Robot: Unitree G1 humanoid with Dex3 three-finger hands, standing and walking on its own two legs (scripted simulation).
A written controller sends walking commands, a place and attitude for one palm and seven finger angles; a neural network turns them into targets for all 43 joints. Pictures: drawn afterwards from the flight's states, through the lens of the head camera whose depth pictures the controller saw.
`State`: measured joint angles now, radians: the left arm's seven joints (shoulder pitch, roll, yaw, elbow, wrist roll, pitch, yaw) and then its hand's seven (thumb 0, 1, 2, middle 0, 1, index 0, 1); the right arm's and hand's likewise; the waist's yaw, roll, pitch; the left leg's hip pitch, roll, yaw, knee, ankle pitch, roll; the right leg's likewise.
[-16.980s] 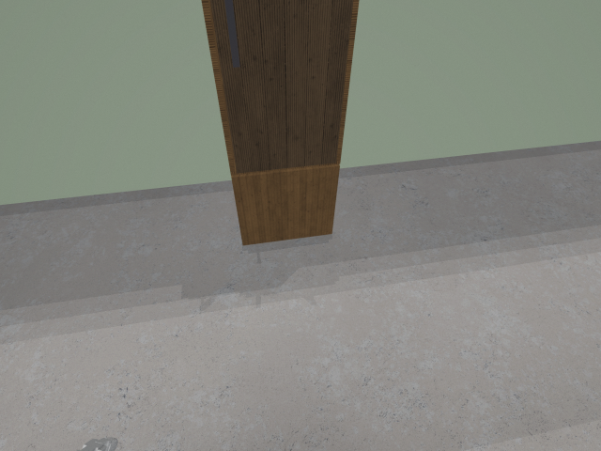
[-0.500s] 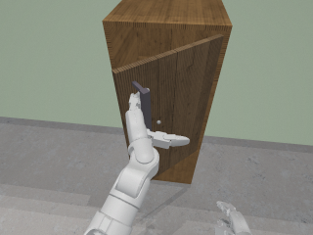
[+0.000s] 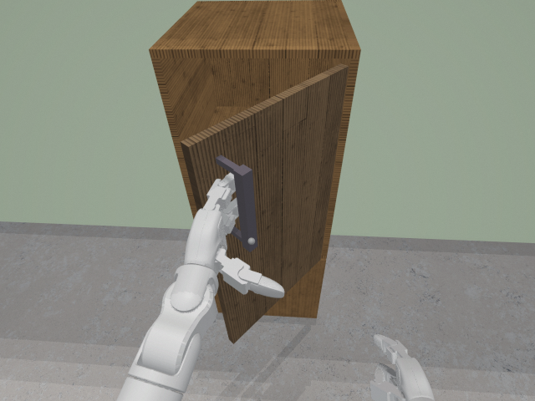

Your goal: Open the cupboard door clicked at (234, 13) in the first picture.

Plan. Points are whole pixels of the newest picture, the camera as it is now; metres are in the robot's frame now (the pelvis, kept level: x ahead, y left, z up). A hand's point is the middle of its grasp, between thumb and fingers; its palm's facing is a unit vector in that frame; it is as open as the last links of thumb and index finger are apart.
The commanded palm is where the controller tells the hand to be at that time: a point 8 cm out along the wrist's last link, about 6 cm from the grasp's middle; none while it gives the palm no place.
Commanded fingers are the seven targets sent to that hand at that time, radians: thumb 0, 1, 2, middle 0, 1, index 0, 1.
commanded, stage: slide the hand sideways off the handle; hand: left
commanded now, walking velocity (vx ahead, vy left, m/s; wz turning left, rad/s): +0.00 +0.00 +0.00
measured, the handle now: (237, 206) +0.36 +0.08 +0.13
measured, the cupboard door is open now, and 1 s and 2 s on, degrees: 50 47 47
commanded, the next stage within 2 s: draw the hand back to the body in 0.70 s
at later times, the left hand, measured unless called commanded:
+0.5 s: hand (197, 266) +0.25 +0.12 +0.13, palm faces -0.01 -1.00 -0.04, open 16.2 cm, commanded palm +0.21 +0.17 +0.13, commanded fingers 0.00 -0.50 0.30 -0.15 -0.30 -0.15 -0.30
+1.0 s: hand (166, 281) +0.23 +0.15 +0.13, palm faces +0.02 -1.00 -0.07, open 16.3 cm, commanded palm +0.19 +0.20 +0.14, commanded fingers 0.00 -0.50 0.30 -0.15 -0.30 -0.15 -0.30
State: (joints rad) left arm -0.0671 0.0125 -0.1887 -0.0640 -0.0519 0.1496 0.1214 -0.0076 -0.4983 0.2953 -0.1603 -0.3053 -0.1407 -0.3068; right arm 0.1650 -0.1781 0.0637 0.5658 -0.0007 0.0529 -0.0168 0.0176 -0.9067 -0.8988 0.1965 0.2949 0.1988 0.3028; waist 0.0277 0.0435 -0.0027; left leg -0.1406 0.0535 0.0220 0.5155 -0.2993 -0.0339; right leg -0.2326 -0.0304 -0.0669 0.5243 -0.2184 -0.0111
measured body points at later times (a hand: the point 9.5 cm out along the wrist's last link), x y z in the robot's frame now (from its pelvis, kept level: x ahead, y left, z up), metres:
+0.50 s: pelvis +0.03 +0.01 +0.00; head +0.00 -0.01 +0.45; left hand +0.25 +0.17 +0.13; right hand +0.23 -0.19 -0.07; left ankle -0.01 +0.15 -0.73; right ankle +0.05 -0.11 -0.73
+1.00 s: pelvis +0.03 +0.01 +0.00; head +0.00 -0.01 +0.44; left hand +0.22 +0.20 +0.14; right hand +0.23 -0.18 -0.07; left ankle -0.01 +0.15 -0.73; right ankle +0.05 -0.11 -0.73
